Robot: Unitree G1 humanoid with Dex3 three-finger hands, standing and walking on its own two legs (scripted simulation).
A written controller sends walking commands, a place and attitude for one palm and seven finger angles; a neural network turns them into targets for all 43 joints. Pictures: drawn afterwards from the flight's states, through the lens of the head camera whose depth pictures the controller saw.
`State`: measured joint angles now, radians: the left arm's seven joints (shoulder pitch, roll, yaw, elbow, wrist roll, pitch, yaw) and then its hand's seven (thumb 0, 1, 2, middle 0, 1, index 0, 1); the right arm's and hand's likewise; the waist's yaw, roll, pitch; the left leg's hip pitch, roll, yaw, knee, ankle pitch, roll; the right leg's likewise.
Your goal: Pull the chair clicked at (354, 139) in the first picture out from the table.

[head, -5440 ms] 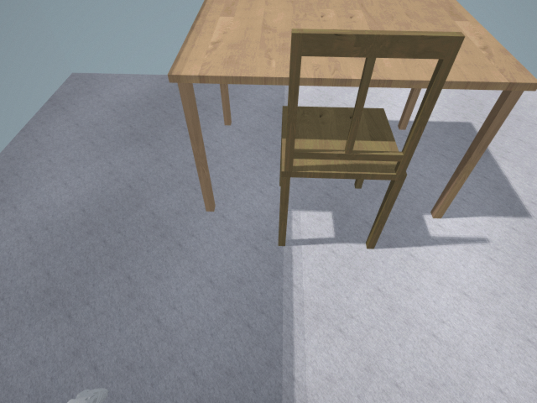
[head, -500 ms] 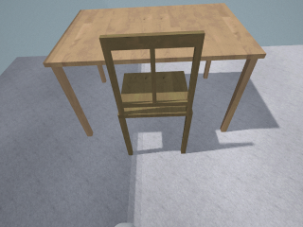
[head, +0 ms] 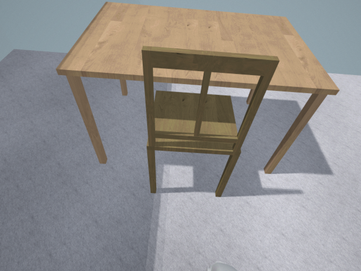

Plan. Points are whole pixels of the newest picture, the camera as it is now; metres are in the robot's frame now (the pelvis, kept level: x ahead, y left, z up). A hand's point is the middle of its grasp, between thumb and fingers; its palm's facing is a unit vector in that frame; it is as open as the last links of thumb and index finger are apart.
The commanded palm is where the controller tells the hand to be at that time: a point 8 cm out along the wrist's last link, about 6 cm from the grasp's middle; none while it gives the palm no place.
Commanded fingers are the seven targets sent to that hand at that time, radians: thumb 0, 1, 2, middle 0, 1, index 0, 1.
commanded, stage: take the last steps up to it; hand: left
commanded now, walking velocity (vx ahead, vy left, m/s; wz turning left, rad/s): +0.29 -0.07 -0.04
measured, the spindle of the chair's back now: (201, 107) +0.68 -0.03 -0.07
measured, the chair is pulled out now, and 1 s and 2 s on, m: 0.00 0.00 0.00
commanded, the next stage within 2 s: come to a stop and stand still in 0.38 s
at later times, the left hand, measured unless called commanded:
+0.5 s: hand (140, 245) +0.21 +0.12 -0.17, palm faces +0.04 -0.98 -0.21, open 7.2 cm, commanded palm none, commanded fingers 0.00 0.90 0.90 -0.20 -0.30 -0.20 -0.30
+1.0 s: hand (135, 255) +0.19 +0.13 -0.18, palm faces +0.02 -0.98 -0.22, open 7.4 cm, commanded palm none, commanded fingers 0.00 0.90 0.90 -0.20 -0.30 -0.20 -0.30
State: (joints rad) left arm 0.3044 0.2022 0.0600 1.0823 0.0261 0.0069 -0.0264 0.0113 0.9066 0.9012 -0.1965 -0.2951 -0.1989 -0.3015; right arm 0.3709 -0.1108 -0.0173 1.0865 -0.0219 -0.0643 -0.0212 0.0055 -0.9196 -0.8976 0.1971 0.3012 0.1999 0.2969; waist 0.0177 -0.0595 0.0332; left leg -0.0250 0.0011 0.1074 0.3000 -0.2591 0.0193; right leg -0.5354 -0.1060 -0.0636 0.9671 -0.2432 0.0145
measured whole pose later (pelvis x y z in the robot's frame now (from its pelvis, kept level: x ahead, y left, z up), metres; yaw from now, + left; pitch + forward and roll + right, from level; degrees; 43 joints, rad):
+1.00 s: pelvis +0.20 -0.05 -0.01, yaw -1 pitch -1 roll +0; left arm 0.29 0.16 0.01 1.05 0.02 0.02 0.04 0.01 0.90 0.90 -0.20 -0.30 -0.20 -0.30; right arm 0.13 -0.14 -0.03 1.01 -0.02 0.02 -0.03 0.00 -0.92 -0.90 0.20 0.30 0.20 0.30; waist 0.03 0.00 0.07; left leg -0.28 0.02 0.08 0.47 -0.18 0.02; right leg -0.20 0.00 -0.12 0.49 -0.29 -0.05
